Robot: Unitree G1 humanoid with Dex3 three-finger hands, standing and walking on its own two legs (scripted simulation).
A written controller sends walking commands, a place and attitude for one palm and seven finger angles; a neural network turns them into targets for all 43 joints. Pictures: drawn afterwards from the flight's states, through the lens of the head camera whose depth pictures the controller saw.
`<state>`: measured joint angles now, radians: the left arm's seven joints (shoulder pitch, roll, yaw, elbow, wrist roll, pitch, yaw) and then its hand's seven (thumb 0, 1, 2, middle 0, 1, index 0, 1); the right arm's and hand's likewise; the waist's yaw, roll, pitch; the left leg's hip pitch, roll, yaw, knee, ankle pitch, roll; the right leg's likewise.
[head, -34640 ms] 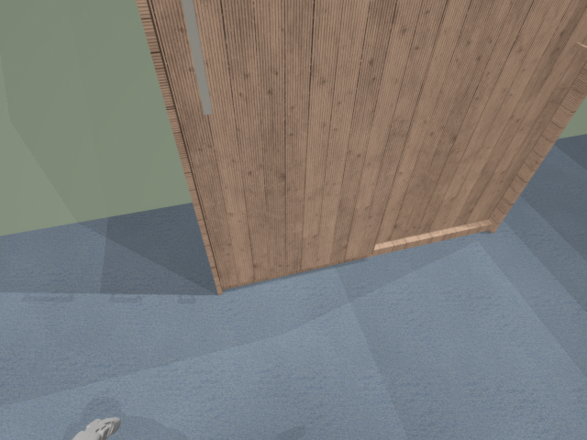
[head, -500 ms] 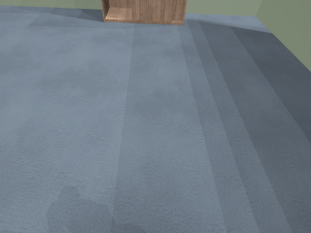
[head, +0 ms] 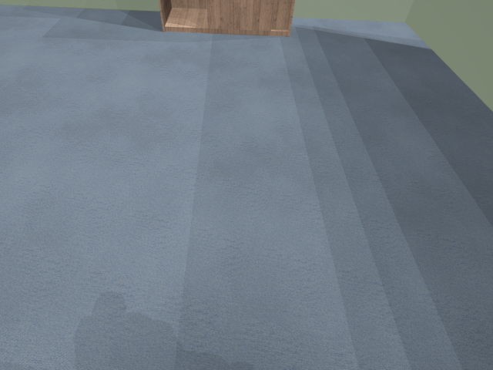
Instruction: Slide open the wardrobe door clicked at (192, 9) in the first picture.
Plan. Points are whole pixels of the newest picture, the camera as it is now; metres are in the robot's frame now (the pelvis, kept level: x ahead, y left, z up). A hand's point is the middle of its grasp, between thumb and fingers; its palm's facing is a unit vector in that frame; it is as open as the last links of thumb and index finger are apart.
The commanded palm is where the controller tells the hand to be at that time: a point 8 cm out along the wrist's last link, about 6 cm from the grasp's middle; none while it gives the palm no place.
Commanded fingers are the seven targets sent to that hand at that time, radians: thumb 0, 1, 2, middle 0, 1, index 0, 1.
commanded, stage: look to check the result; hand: left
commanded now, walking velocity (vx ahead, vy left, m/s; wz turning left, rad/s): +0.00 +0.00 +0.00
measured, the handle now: out of the picture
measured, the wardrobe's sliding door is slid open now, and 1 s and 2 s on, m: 0.43 0.43 0.43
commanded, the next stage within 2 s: stand and wait in 1.90 s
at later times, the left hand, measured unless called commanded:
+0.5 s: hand out of the picture +0.08 +0.22 -0.16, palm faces -0.03 -0.96 -0.29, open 7.4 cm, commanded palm none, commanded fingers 0.00 0.90 0.90 -0.20 -0.30 -0.20 -0.30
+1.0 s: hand out of the picture +0.10 +0.21 -0.16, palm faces -0.02 -0.95 -0.31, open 7.4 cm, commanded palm none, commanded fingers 0.00 0.90 0.90 -0.20 -0.30 -0.20 -0.30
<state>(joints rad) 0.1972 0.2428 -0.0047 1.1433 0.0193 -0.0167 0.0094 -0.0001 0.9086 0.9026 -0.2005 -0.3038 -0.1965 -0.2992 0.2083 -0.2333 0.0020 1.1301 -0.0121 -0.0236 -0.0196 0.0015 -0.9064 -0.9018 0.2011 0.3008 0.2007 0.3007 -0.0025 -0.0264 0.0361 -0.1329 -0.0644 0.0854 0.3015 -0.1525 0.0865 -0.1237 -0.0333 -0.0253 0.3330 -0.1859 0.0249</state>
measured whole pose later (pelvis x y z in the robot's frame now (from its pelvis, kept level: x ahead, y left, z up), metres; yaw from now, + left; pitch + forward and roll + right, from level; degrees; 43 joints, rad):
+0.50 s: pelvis +0.01 -0.01 +0.00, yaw +0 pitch -1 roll +0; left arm 0.12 0.32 0.00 1.13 0.02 -0.02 0.00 0.00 0.91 0.90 -0.20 -0.30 -0.20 -0.30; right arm 0.12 -0.31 0.00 1.12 -0.01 -0.03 -0.01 0.00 -0.91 -0.90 0.20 0.30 0.20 0.30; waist 0.00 -0.02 0.03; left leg -0.11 -0.06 0.07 0.27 -0.14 0.07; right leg -0.09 -0.02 -0.04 0.29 -0.18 0.01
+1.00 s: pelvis +0.03 -0.02 +0.00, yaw +1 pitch -1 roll +0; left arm 0.11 0.32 0.00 1.13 0.01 -0.03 0.00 0.00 0.91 0.90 -0.20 -0.30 -0.20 -0.30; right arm 0.12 -0.32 0.01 1.12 -0.01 -0.03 -0.01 0.00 -0.90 -0.90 0.20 0.30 0.20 0.30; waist 0.00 -0.01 0.03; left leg -0.08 -0.04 0.06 0.25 -0.16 0.05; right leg -0.07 -0.01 -0.05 0.27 -0.19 -0.01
